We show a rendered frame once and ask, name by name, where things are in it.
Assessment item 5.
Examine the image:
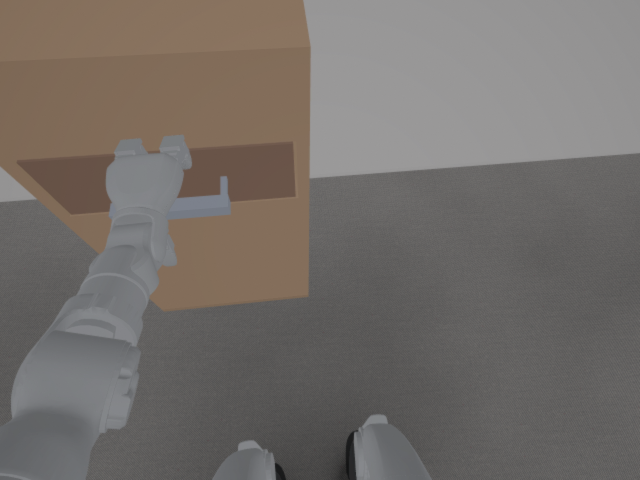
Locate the cabinet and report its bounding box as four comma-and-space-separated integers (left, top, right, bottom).
0, 0, 311, 312

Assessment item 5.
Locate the handle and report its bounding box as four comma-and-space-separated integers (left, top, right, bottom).
109, 176, 231, 220

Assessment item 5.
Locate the left robot thigh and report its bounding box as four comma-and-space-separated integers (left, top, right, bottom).
212, 448, 276, 480

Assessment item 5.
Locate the drawer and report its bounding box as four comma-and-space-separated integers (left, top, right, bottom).
16, 141, 296, 215

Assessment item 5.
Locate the left robot hand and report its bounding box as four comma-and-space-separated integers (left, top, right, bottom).
106, 135, 192, 266

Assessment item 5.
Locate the robot left shin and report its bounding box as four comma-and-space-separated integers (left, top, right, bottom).
238, 440, 263, 451

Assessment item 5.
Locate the left robot forearm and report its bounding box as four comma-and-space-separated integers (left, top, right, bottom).
11, 207, 169, 418

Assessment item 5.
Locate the robot left upper arm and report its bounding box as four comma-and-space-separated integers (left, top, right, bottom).
0, 330, 141, 480

